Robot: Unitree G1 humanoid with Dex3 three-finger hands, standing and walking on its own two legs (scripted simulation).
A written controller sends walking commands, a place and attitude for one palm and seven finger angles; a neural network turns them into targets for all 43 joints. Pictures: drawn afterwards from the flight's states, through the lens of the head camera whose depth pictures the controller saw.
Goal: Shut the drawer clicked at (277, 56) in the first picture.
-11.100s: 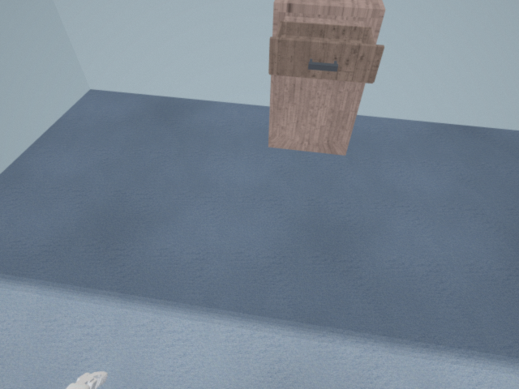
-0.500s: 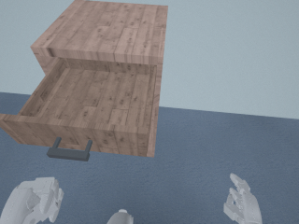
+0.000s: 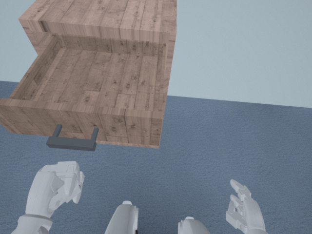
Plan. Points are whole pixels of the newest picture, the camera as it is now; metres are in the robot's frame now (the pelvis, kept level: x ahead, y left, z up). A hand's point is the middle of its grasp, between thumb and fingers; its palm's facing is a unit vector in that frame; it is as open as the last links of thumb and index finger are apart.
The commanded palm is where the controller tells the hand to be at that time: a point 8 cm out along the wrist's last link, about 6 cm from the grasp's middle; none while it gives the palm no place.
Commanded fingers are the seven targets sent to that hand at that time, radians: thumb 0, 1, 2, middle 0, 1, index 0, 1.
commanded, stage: bring the fist close to the handle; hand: left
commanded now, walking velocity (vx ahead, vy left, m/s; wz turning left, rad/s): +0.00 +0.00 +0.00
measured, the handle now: (74, 136) +0.34 +0.23 +0.03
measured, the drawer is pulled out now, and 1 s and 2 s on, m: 0.29 0.29 0.17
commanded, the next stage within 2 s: push the drawer shut in 0.54 s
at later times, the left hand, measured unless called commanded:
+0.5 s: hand (89, 180) +0.23 +0.17 +0.03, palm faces -0.02 -1.00 -0.06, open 3.3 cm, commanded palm +0.21 +0.23 +0.04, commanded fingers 0.00 0.90 0.90 -1.40 -1.60 -1.40 -1.60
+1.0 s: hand (89, 167) +0.26 +0.18 +0.04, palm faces -0.03 -1.00 -0.09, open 3.2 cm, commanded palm +0.26 +0.23 +0.04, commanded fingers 0.00 0.90 0.90 -1.40 -1.60 -1.40 -1.60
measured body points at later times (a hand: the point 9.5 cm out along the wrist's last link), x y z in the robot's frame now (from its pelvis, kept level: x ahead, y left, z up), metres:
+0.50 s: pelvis +0.01 -0.01 -0.01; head +0.09 +0.00 +0.43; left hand +0.23 +0.22 +0.04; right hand +0.19 -0.25 -0.09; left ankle +0.08 +0.11 -0.63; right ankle +0.00 -0.13 -0.63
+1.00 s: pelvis +0.01 -0.03 -0.01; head +0.10 -0.02 +0.43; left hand +0.26 +0.23 +0.04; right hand +0.19 -0.28 -0.10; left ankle +0.08 +0.11 -0.63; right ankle +0.00 -0.13 -0.63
